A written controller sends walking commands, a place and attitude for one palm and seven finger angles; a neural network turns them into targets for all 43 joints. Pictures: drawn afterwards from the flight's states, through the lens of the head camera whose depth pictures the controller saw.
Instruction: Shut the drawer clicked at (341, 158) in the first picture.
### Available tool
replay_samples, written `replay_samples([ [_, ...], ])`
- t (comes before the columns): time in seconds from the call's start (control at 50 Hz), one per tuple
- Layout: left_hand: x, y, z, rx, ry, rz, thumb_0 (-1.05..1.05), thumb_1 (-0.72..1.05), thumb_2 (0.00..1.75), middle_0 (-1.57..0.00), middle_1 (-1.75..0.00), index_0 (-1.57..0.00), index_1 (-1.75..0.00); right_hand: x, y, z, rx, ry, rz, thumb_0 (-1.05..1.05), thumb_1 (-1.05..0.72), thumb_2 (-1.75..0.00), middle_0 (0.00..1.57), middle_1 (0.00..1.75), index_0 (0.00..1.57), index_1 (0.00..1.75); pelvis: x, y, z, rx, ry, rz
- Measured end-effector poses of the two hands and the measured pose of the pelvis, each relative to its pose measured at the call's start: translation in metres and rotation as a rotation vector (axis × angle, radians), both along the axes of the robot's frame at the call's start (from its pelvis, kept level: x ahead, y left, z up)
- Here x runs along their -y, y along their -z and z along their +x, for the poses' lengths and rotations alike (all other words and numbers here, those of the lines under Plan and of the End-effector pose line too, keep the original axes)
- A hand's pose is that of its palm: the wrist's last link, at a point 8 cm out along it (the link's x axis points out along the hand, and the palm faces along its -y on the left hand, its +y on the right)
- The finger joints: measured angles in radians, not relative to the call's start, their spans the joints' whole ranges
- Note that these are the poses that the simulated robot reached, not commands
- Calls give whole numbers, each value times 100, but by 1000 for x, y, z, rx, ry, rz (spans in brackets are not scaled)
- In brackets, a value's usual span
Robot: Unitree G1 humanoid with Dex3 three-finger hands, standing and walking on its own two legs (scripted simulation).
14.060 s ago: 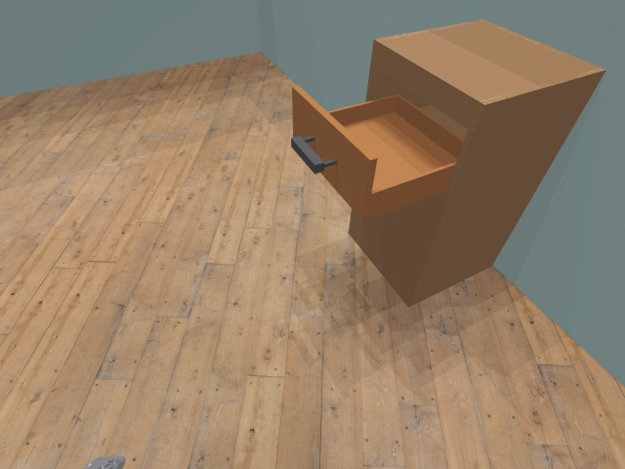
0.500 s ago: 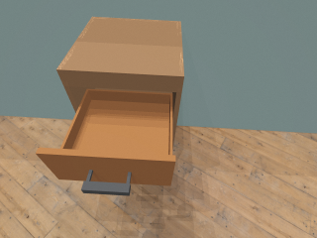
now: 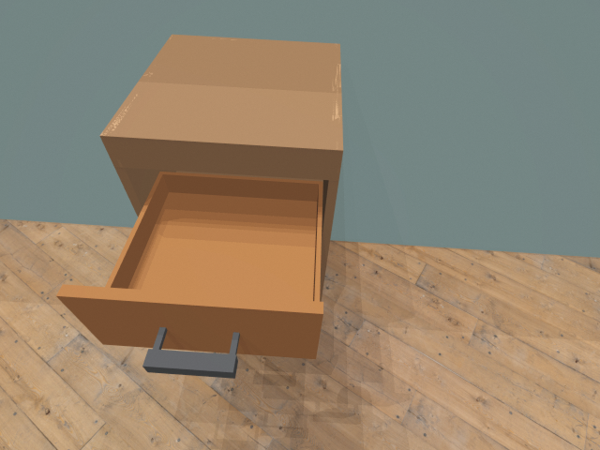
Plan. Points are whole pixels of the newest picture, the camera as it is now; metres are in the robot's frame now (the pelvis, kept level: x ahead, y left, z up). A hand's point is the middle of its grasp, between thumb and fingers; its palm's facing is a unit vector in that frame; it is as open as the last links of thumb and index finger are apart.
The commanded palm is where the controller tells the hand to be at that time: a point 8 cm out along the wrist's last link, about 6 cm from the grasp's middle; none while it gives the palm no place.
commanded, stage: raise the hand and make a fist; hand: left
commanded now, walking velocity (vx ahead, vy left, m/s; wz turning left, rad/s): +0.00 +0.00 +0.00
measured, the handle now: (195, 349) +0.28 +0.19 -0.10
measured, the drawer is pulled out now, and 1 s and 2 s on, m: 0.28 0.28 0.28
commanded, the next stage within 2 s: bring the fist close to the handle in 1.88 s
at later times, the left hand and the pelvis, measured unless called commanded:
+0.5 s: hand out of the picture +0.08 +0.17 -0.06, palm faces +0.15 -0.99 -0.06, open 5.4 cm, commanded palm +0.08 +0.22 -0.05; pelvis -0.07 -0.03 -0.09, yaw +2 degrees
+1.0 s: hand out of the picture +0.09 +0.16 -0.03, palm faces +0.01 -1.00 -0.01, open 3.2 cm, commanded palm +0.05 +0.21 -0.02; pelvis -0.07 +0.01 -0.09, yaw +1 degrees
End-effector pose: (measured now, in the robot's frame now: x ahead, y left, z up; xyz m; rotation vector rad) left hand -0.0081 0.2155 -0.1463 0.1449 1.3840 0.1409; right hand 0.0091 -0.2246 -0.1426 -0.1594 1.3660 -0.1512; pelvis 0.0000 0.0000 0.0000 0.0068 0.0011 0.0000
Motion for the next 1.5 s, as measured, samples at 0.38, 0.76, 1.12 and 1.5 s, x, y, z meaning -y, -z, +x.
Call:
replay_samples([
  [0.38,25,-91,99,1215,108,-192,0,91,90,-43,-55,-44,-55,52,-49,147,856,-126,-124,1,-91,-90,20,30,20,30,24,60,-53,-179,-10,11],
  [0.76,24,-102,117,1189,191,-244,1,90,90,-80,-96,-81,-96,2,21,71,693,-5,1,1,-90,-90,21,30,21,30,12,83,-73,-190,-12,-27],
  [1.12,9,-123,81,1319,160,-167,1,90,90,-116,-135,-117,-135,-6,-1,120,796,-101,-67,1,-91,-90,20,30,20,30,-15,91,-68,-228,-17,-52],
  [1.5,1,-146,66,1290,110,-131,1,90,90,-138,-159,-139,-159,-42,-26,132,819,-156,7,1,-90,-90,21,30,21,30,-23,80,-60,-189,-25,-68],
])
